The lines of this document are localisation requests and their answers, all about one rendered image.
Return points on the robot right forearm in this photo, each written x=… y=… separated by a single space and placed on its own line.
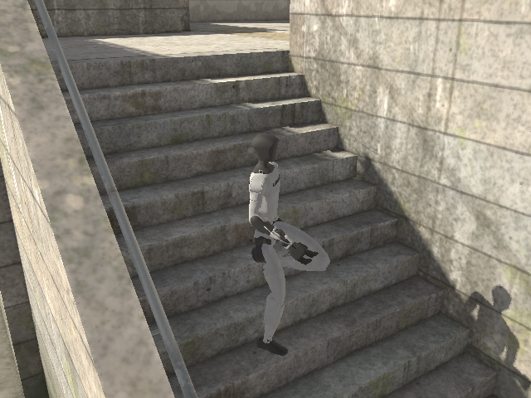
x=259 y=224

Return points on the left robot shin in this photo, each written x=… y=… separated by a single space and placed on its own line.
x=290 y=262

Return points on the robot right upper arm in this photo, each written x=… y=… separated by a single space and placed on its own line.
x=257 y=188

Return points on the robot head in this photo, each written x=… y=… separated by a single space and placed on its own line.
x=265 y=146

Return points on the right robot hand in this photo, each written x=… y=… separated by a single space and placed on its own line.
x=298 y=250

